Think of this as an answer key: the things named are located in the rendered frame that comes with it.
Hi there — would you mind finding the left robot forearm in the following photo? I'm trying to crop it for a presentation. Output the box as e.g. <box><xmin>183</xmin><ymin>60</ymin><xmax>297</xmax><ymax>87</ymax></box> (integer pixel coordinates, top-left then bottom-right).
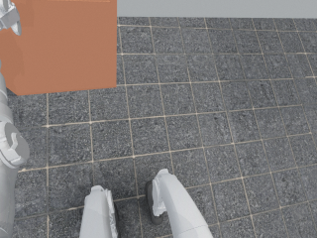
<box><xmin>0</xmin><ymin>60</ymin><xmax>14</xmax><ymax>125</ymax></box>

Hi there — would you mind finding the cabinet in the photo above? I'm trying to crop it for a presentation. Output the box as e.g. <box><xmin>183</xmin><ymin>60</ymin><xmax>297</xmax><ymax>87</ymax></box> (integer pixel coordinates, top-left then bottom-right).
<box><xmin>0</xmin><ymin>0</ymin><xmax>117</xmax><ymax>96</ymax></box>

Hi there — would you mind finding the robot left shin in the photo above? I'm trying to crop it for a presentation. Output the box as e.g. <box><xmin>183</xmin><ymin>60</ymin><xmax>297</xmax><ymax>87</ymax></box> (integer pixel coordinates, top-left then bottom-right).
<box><xmin>84</xmin><ymin>185</ymin><xmax>118</xmax><ymax>238</ymax></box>

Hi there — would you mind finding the right robot thigh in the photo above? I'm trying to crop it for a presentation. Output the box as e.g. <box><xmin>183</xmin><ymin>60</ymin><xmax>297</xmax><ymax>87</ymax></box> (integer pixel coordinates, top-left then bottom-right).
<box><xmin>152</xmin><ymin>173</ymin><xmax>214</xmax><ymax>238</ymax></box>

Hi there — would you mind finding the left robot hand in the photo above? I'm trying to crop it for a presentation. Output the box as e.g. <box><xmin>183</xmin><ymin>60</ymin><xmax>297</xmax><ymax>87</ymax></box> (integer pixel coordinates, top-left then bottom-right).
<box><xmin>0</xmin><ymin>0</ymin><xmax>22</xmax><ymax>36</ymax></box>

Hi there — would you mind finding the left robot upper arm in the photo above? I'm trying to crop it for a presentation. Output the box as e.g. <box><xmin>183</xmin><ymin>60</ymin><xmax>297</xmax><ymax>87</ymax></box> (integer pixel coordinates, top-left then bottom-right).
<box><xmin>0</xmin><ymin>121</ymin><xmax>30</xmax><ymax>238</ymax></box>

